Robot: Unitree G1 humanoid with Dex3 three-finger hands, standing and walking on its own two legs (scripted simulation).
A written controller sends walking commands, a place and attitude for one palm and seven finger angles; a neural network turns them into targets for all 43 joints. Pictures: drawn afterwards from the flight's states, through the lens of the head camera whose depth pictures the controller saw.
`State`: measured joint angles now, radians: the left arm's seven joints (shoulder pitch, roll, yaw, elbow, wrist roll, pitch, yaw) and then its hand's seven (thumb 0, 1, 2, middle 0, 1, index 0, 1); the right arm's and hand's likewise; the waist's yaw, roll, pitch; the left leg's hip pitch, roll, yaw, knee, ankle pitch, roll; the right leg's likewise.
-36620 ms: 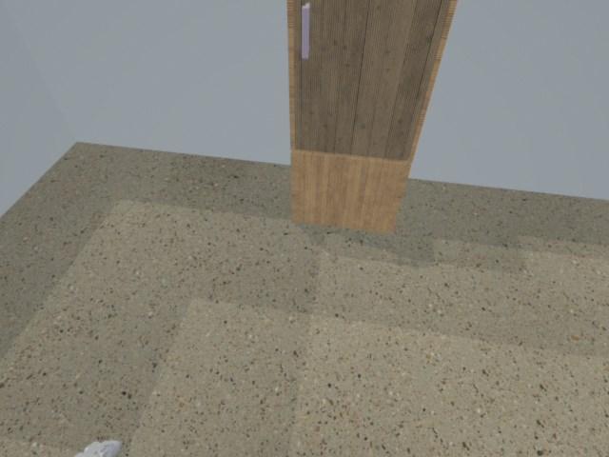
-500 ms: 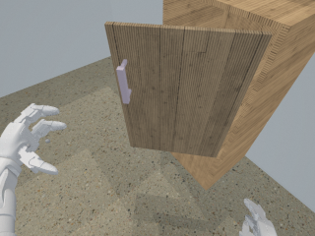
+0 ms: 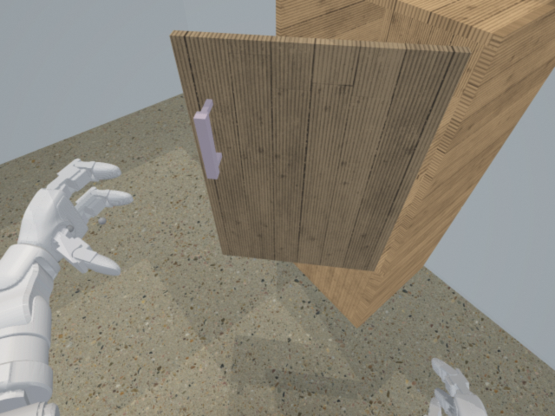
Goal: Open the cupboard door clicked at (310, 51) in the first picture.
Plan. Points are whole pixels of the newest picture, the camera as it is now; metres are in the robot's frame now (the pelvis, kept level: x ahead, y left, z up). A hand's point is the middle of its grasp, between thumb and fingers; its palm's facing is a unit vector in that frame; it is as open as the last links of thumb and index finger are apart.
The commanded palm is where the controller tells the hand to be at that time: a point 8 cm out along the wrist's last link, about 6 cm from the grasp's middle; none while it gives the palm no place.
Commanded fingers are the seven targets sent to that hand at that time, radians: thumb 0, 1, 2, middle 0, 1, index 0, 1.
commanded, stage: move the hooked fingers beside the handle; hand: left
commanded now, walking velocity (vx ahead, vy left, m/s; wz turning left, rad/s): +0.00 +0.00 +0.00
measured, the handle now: (210, 140) +0.53 +0.14 +0.10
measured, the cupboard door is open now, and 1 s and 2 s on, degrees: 43 43 43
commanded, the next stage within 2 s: none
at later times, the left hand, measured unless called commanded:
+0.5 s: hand (131, 188) +0.41 +0.24 +0.11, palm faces -0.08 -1.00 -0.02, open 14.0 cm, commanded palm +0.38 +0.29 +0.11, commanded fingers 0.00 -0.50 0.30 -0.30 -1.20 -0.30 -1.20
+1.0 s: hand (156, 160) +0.47 +0.22 +0.11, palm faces -0.09 -1.00 +0.01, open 14.0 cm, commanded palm +0.46 +0.27 +0.11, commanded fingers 0.00 -0.50 0.30 -0.30 -1.20 -0.30 -1.20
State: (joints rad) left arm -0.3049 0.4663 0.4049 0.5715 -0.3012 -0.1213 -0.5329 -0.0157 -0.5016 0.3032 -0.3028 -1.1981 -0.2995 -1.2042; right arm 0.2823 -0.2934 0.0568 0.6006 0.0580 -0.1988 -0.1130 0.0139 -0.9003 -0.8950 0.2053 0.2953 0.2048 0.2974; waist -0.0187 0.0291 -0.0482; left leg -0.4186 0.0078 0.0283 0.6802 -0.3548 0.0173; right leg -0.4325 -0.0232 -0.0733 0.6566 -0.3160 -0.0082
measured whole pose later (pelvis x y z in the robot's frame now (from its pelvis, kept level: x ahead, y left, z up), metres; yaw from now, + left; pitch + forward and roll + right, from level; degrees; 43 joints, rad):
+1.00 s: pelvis +0.00 +0.01 -0.01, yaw -1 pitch +13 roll -1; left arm -0.80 0.54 0.39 1.09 -0.18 -0.26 -0.44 -0.02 -0.50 0.30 -0.30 -1.20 -0.30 -1.20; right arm 0.38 -0.30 0.04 0.64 0.03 -0.03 -0.06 0.01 -0.90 -0.89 0.21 0.30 0.20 0.30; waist -0.12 0.01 -0.07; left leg -0.60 0.02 0.04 0.76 -0.39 0.03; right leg -0.61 -0.01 -0.05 0.71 -0.32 0.00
